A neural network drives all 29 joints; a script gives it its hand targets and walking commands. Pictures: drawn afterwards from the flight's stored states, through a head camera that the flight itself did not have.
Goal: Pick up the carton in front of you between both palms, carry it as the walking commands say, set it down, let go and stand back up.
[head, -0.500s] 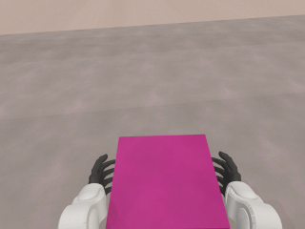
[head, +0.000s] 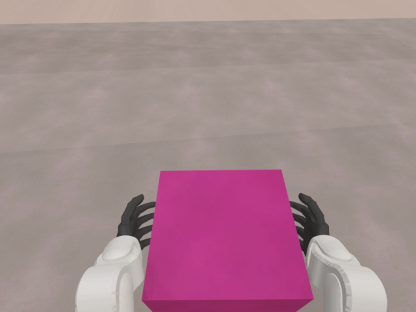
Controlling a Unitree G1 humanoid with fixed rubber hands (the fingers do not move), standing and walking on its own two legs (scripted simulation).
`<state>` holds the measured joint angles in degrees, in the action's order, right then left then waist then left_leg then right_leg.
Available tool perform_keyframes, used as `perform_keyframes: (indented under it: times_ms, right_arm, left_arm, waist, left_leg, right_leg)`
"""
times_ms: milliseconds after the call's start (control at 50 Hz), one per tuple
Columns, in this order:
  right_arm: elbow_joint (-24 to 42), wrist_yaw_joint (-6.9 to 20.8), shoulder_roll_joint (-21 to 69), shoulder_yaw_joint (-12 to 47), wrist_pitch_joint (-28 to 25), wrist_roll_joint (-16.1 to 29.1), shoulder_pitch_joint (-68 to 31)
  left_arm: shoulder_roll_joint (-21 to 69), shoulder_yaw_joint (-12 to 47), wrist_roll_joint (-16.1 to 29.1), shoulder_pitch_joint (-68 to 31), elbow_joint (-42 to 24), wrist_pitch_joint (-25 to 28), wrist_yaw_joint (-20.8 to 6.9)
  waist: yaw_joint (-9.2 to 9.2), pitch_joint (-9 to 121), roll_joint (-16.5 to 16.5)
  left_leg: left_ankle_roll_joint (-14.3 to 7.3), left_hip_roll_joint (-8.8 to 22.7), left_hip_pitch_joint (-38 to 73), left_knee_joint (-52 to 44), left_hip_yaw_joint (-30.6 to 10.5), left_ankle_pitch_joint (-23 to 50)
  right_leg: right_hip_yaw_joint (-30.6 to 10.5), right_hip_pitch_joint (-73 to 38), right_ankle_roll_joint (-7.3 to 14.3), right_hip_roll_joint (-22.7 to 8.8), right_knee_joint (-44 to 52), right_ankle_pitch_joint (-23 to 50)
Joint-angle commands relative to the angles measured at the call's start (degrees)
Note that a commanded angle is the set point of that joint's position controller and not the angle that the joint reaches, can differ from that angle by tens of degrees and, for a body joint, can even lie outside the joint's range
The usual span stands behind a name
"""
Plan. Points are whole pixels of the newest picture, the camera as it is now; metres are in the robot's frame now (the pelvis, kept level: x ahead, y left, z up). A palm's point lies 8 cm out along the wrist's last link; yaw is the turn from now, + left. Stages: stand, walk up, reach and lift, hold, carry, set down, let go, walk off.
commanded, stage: carry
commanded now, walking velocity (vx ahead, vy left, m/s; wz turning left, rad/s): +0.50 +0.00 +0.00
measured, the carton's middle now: (220, 254) +0.25 +0.00 +0.03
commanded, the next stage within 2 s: none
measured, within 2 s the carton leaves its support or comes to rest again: neither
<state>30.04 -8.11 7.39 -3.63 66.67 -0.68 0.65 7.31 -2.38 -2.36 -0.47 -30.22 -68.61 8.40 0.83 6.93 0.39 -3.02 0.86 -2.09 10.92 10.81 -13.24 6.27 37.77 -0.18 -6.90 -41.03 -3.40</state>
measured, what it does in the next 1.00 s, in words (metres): walks ahead: right foot, then left foot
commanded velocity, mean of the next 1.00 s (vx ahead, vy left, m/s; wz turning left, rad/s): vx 0.17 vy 0.00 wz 0.00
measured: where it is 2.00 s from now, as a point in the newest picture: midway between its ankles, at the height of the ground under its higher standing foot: (208, 285)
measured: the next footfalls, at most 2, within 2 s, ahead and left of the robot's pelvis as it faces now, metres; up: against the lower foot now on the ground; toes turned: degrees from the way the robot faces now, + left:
right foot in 0.16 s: +0.30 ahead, -0.14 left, +0.00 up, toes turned -9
left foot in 0.60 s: +0.56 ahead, +0.10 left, +0.00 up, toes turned -6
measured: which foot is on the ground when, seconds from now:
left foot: down 0.00-0.18, up 0.20-0.58, down 0.60-1.00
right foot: up 0.00-0.14, down 0.16-0.60, up 0.62-0.80, down 0.82-1.00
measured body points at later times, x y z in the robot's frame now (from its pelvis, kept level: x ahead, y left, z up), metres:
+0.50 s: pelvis +0.33 -0.03 +0.00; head +0.33 -0.04 +0.45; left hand +0.57 +0.13 +0.07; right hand +0.58 -0.17 +0.06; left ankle +0.44 +0.12 -0.71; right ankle +0.26 -0.13 -0.75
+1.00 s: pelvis +0.52 +0.00 -0.01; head +0.50 +0.01 +0.44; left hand +0.78 +0.15 +0.07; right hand +0.77 -0.15 +0.08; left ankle +0.53 +0.09 -0.75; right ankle +0.44 -0.11 -0.75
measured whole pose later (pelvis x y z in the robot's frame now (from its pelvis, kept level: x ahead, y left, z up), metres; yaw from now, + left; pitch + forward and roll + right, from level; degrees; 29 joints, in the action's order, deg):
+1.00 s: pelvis +0.52 +0.00 -0.01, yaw -1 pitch +4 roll +0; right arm 27.2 -7.9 7.3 -3.6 67.9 -1.9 -1.3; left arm 7.3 -3.7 -2.4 -2.2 -27.2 -69.4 8.0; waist 0.6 7.6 0.8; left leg -2.2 2.4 -18.1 27.3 12.3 -13.1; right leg 6.6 10.6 -1.2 -3.5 -26.5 -19.7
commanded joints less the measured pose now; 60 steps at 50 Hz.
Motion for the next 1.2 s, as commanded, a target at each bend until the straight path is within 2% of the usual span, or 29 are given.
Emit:
perform_keyframes:
  times_ms: [0,40,80,120,140,160,180,200,260,280,340,380,460,540,580,600,620,640,700,760,820,880,920,960,1020,1040,1140,1160,1180]
  right_arm:
    - [3.61,6.36,40.05,35.21,1.28,14.83,-18.70]
    - [5.65,5.95,40.46,35.84,1.49,14.69,-22.49]
    - [5.39,5.57,38.30,34.98,1.98,13.81,-19.07]
    - [2.64,5.57,39.15,34.93,2.49,13.43,-17.33]
    - [2.05,5.56,39.47,34.18,2.25,11.79,-18.48]
    - [1.72,5.64,40.85,35.55,2.44,12.58,-18.77]
    - [7.11,6.27,41.63,37.99,2.03,14.41,-20.89]
    - [3.20,6.62,43.76,36.90,1.71,13.47,-22.59]
    - [2.02,7.66,50.52,36.95,-0.19,13.27,-21.59]
    - [0.52,7.95,50.21,36.54,-0.95,11.30,-17.84]
    - [-0.97,7.89,51.52,37.78,-2.41,11.14,-16.59]
    - [0.84,8.00,50.66,38.30,-3.36,10.78,-16.78]
    - [4.05,6.73,47.70,38.86,-2.81,12.27,-17.05]
    - [7.94,5.52,42.19,38.73,-0.93,13.96,-19.24]
    - [6.29,4.81,38.49,37.17,1.16,13.56,-15.50]
    - [4.10,4.12,34.96,35.71,2.31,11.98,-14.56]
    - [5.27,3.99,33.88,35.57,1.79,14.03,-13.38]
    - [7.03,4.23,34.34,33.93,2.22,14.23,-13.30]
    - [8.67,5.43,42.24,36.49,1.55,15.99,-17.47]
    - [7.04,6.36,43.94,37.16,1.17,15.05,-17.38]
    - [6.09,7.15,44.12,36.33,1.55,15.65,-18.92]
    - [3.42,7.43,41.66,36.57,2.21,13.49,-22.12]
    - [0.69,7.48,40.62,35.57,2.18,12.94,-17.60]
    - [-0.41,7.46,41.75,36.80,1.59,13.14,-21.73]
    - [-2.54,7.85,40.81,35.61,0.30,12.10,-22.71]
    - [-3.76,8.25,39.90,35.47,-0.62,10.18,-24.50]
    - [-10.43,10.41,42.28,33.36,-5.41,8.84,-28.11]
    - [-11.32,11.02,43.57,33.55,-6.23,9.16,-30.61]
    - [-12.36,11.35,43.99,33.54,-6.81,8.23,-28.03]
  left_arm:
    - [43.18,37.62,15.95,-22.31,-5.14,-0.34,-4.98]
    - [41.73,35.74,15.53,-21.30,-3.20,-0.58,-5.38]
    - [42.53,35.60,16.87,-19.66,-4.69,-1.01,-5.27]
    - [41.21,33.74,14.67,-17.77,-2.72,-0.49,-4.95]
    - [41.83,33.50,13.73,-16.96,-0.59,-0.58,-5.16]
    - [38.83,34.15,14.58,-20.33,-2.83,-0.31,-5.19]
    - [41.72,34.08,15.83,-15.87,-2.08,-0.13,-5.85]
    - [44.71,35.31,15.58,-19.42,-1.75,0.05,-6.47]
    - [51.14,36.95,16.47,-21.43,-2.53,2.72,-8.30]
    - [52.21,39.02,17.77,-22.02,-3.54,3.16,-9.03]
    - [51.49,38.90,17.55,-18.62,-1.55,4.27,-9.69]
    - [50.91,38.14,17.12,-18.10,-2.03,5.12,-10.14]
    - [44.67,36.88,14.42,-14.75,-3.27,4.53,-8.71]
    - [40.84,35.15,14.60,-17.99,-8.09,3.05,-6.94]
    - [36.54,34.58,16.10,-17.34,-8.37,0.74,-5.53]
    - [34.36,33.99,14.56,-15.24,-4.85,-0.44,-4.87]
    - [32.79,35.67,15.40,-17.60,-9.25,-1.05,-4.39]
    - [34.16,35.42,15.41,-17.28,-8.61,-1.80,-4.21]
    - [42.04,37.90,18.05,-22.17,-11.06,-0.96,-5.54]
    - [44.20,35.90,16.30,-19.53,-7.45,-0.15,-6.14]
    - [43.74,35.96,14.97,-17.96,-6.32,-0.12,-6.37]
    - [40.83,34.33,13.00,-19.32,-2.22,-0.45,-6.64]
    - [40.70,34.89,14.06,-20.21,-2.45,-0.53,-6.46]
    - [40.44,35.07,14.39,-21.58,0.93,0.18,-7.20]
    - [39.99,34.08,13.46,-24.15,2.92,0.91,-8.02]
    - [39.94,33.67,12.52,-25.26,4.79,2.05,-8.54]
    - [41.46,31.00,9.72,-27.12,12.07,6.40,-11.62]
    - [42.74,30.67,9.60,-27.72,12.24,7.69,-12.08]
    - [43.67,30.51,9.64,-29.60,13.70,8.23,-12.66]
  waist:
    - [0.34,2.20,-8.23]
    - [0.58,0.12,-6.75]
    - [-0.58,3.76,-13.25]
    - [-0.97,5.88,-8.64]
    - [-2.87,11.11,-4.38]
    - [-2.14,15.77,8.18]
    - [-2.75,17.76,21.47]
    - [-2.64,14.66,13.95]
    - [-1.74,12.29,2.23]
    - [-1.46,12.62,1.81]
    - [-1.90,9.87,4.06]
    - [-1.65,8.86,5.98]
    - [-1.36,5.20,10.03]
    - [-0.74,4.74,10.04]
    - [-0.42,6.82,5.01]
    - [-0.60,8.67,-5.33]
    - [0.62,14.30,-21.50]
    - [-0.32,15.28,-15.98]
    - [-0.13,15.05,-7.67]
    - [-0.33,16.19,-9.04]
    - [-0.33,15.12,-5.19]
    - [-0.11,8.59,1.05]
    - [-0.48,11.30,-2.84]
    - [-0.08,13.05,2.22]
    - [-0.49,12.23,-1.52]
    - [-0.73,11.54,1.35]
    - [-0.73,11.84,-0.50]
    - [-1.05,12.06,2.75]
    - [-0.72,13.87,0.09]
  left_leg:
    - [-4.35,14.15,8.90,-1.64,-6.23,22.77]
    - [-2.75,12.17,7.14,-2.16,-3.05,26.23]
    - [0.23,12.82,6.28,1.79,-3.76,32.76]
    - [1.39,9.14,4.11,15.99,2.96,40.34]
    - [3.48,7.77,-1.14,28.39,1.40,30.83]
    - [4.39,4.17,-17.81,45.07,-1.20,15.67]
    - [4.63,-3.04,-28.78,55.31,-5.15,-13.00]
    - [4.09,0.06,-35.58,65.81,-9.42,-15.14]
    - [2.06,6.63,-32.38,57.18,-12.37,-6.07]
    - [2.21,7.28,-29.59,54.04,-11.23,-3.27]
    - [3.71,6.65,-31.65,42.44,-8.42,-3.62]
    - [4.20,5.56,-31.65,33.98,-6.16,-0.07]
    - [5.15,1.96,-28.24,22.64,-0.32,7.93]
    - [4.62,-0.12,-15.73,11.52,3.46,18.92]
    - [4.44,5.73,-0.26,12.17,-2.10,32.84]
    - [0.81,14.11,6.07,12.24,-12.56,48.49]
    - [-7.29,23.21,12.93,10.54,-23.03,56.94]
    - [-6.26,22.64,8.41,7.81,-21.32,49.00]
    - [-3.93,17.63,2.50,5.29,-14.85,33.42]
    - [-2.09,15.34,1.53,5.96,-11.69,20.66]
    - [1.26,13.55,-8.09,7.04,-8.25,7.04]
    - [3.20,8.91,-7.68,10.29,-4.98,15.07]
    - [2.51,9.79,-5.79,15.36,-5.56,26.69]
    - [1.25,9.70,-4.29,18.70,-5.73,32.13]
    - [2.07,9.12,-5.80,19.36,-5.03,31.90]
    - [2.33,8.12,-7.05,19.57,-4.37,32.20]
    - [1.94,8.75,-3.55,20.76,-4.41,33.62]
    - [2.22,8.15,-4.17,21.04,-4.06,34.84]
    - [1.59,8.30,-5.45,20.27,-4.86,33.76]
  right_leg:
    - [3.36,3.26,0.62,1.59,3.59,2.16]
    - [6.42,-1.43,0.95,3.63,10.59,3.65]
    - [1.30,-14.17,2.53,2.29,13.39,5.53]
    - [10.94,-25.68,1.78,8.83,18.36,3.97]
    - [4.52,-37.69,1.26,4.89,18.23,0.78]
    - [-16.92,-50.00,6.64,-10.49,16.75,-4.94]
    - [-35.15,-53.32,11.88,-16.66,27.23,-8.50]
    - [-35.14,-51.74,14.82,-18.46,27.80,-4.96]
    - [-19.96,-38.74,9.73,-12.40,29.07,-5.46]
    - [-13.71,-36.45,8.17,-12.02,29.37,-5.72]
    - [-11.02,-36.22,8.89,-11.94,32.56,-2.49]
    - [-6.43,-37.65,9.59,-10.61,30.40,6.67]
    - [1.62,-38.31,5.87,-6.82,25.85,26.38]
    - [6.04,-34.55,2.22,-3.73,16.40,18.68]
    - [4.69,-25.69,-2.12,-0.54,8.37,6.63]
    - [3.15,-18.44,-3.81,3.59,0.87,-8.37]
    - [2.11,-12.67,-3.64,6.40,-12.98,-27.30]
    - [-4.52,-15.23,-1.92,2.90,-12.91,-31.78]
    - [-3.19,-20.11,-0.87,2.97,6.41,-26.67]
    - [-2.59,-23.97,-0.41,2.18,15.50,-18.35]
    - [-1.63,-32.27,0.10,0.08,19.18,-4.12]
    - [-3.76,-25.67,-0.57,-3.71,17.28,0.28]
    - [-3.41,-27.92,-0.52,-3.58,16.06,11.40]
    - [-3.48,-28.78,-0.48,-2.88,14.11,17.74]
    - [-3.79,-28.57,0.26,-2.48,13.17,20.87]
    - [-3.50,-29.45,-0.47,-2.09,12.16,23.88]
    - [-3.23,-29.37,-0.60,-1.87,12.91,21.13]
    - [-1.93,-29.11,-0.65,-1.02,12.25,22.62]
    - [-2.73,-31.86,-0.82,-1.70,11.64,20.90]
